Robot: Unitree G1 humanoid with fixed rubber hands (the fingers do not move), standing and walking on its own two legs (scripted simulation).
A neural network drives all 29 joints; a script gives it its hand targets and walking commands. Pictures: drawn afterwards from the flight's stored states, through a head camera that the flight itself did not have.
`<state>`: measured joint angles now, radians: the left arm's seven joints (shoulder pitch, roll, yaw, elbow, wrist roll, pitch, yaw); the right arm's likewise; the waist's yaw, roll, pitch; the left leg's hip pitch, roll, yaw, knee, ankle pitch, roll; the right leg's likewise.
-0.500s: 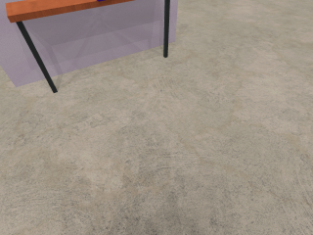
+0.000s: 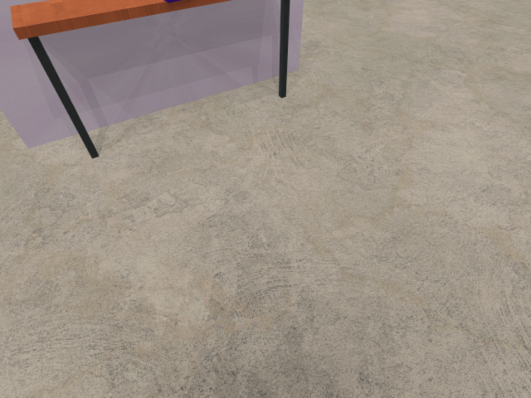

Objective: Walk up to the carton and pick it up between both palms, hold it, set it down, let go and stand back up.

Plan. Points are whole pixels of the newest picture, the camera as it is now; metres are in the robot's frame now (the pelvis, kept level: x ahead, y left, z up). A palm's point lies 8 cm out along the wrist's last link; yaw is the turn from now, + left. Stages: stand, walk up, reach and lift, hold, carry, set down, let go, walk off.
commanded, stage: stand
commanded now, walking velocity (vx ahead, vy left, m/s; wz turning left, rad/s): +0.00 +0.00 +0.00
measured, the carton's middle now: out of the picture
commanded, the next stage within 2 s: walk up in 0.64 s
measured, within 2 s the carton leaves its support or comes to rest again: neither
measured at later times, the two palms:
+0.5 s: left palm out of the picture -0.02 +0.23 -0.14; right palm out of the picture -0.02 -0.23 -0.14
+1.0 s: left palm out of the picture +0.00 +0.25 -0.14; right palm out of the picture -0.01 -0.24 -0.14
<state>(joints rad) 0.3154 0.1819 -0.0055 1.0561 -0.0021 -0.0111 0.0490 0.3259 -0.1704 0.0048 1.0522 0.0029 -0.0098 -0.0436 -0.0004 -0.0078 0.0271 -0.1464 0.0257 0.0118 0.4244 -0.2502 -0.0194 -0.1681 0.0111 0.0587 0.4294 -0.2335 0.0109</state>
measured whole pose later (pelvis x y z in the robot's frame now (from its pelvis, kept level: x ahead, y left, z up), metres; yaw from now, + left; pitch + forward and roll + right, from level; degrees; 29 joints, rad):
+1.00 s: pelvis +0.01 +0.01 +0.00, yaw +5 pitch -1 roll -1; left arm 0.31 0.19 0.05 1.02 0.07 -0.05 0.03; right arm 0.41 -0.19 -0.06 1.03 -0.05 0.01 0.00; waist 0.01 0.01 0.00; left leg -0.37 0.03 0.00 0.86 -0.48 0.01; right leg -0.19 -0.01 -0.02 0.50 -0.37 -0.04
